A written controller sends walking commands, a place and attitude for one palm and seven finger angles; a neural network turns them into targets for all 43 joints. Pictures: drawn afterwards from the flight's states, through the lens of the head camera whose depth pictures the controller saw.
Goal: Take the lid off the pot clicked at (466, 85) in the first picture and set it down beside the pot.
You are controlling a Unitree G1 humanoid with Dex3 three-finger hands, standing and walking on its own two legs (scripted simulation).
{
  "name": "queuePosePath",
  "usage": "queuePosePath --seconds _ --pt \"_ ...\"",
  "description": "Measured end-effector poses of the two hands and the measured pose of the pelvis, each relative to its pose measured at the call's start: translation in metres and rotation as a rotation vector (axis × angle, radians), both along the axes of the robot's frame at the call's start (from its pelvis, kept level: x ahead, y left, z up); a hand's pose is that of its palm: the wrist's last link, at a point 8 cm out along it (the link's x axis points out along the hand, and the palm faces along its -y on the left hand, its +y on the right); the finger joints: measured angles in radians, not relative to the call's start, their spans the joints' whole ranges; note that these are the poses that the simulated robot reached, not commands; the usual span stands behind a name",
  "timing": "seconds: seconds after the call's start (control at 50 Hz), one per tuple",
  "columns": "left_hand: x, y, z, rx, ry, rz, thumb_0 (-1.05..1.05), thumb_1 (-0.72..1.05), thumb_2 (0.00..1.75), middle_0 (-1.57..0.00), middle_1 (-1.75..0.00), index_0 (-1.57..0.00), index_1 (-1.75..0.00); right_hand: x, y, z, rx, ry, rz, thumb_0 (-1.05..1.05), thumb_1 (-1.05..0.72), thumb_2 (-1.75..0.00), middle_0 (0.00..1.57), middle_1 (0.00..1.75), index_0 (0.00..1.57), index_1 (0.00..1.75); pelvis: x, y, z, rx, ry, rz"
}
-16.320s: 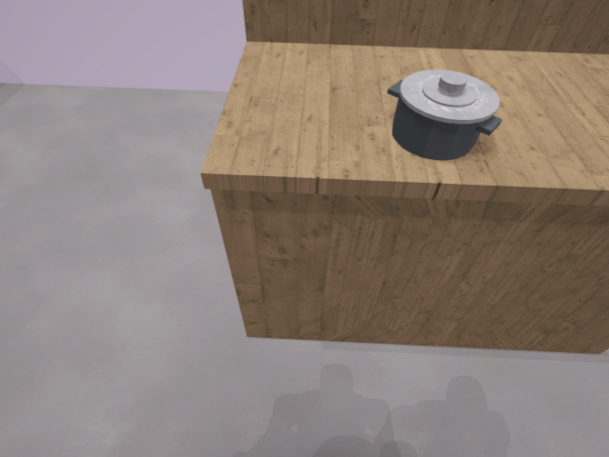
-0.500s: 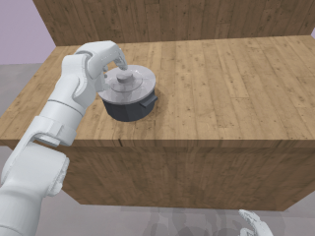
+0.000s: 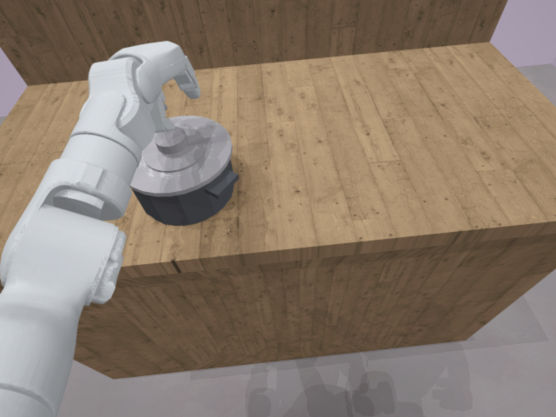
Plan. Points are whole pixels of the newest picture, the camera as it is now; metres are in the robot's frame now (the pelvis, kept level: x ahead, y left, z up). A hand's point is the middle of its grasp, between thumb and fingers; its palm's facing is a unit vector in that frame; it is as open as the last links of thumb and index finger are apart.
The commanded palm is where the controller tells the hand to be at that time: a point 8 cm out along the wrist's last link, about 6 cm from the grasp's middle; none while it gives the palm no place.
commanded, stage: move the open hand above the knob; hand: left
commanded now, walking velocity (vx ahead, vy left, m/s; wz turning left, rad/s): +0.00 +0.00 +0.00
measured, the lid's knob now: (171, 140) +0.51 +0.14 +0.13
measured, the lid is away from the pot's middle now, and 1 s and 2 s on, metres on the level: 0.01 0.01 0.01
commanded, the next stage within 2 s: lower the open fingers around the knob in 0.72 s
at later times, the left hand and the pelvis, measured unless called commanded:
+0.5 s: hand (145, 117) +0.46 +0.15 +0.21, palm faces -0.28 -0.06 -0.96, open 10.1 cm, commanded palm +0.46 +0.15 +0.26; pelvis -0.01 +0.00 +0.00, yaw +2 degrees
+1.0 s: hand (152, 117) +0.48 +0.14 +0.20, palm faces -0.37 -0.13 -0.92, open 10.1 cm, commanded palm +0.47 +0.15 +0.25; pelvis +0.00 +0.00 +0.00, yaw +1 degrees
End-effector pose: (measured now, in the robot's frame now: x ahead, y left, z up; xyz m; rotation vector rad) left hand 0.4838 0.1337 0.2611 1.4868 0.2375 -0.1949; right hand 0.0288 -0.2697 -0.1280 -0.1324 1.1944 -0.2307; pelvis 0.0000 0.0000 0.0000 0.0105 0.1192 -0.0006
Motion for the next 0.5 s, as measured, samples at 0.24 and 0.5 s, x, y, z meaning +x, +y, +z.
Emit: queuePosePath --seconds 0.24,0.5 --pt "-0.014 0.012 -0.003 -0.002 0.009 0.015 0.00 -0.32 1.51 -0.85 -0.08 -0.85 -0.08 0.024 0.006 0.001 0.016 -0.058 0.035 0.01 -0.91 -0.90 0.20 0.30 0.20 0.30 -0.002 0.000 0.000 0.000 -0.021 0.011" --pt "-0.025 0.017 0.004 0.018 0.007 0.019 0.00 -0.32 1.51 -0.85 -0.08 -0.86 -0.08 0.063 0.013 0.011 0.008 -0.153 0.099 0.01 -0.91 -0.90 0.20 0.30 0.20 0.30 -0.009 0.002 -0.001 -0.002 -0.026 0.033"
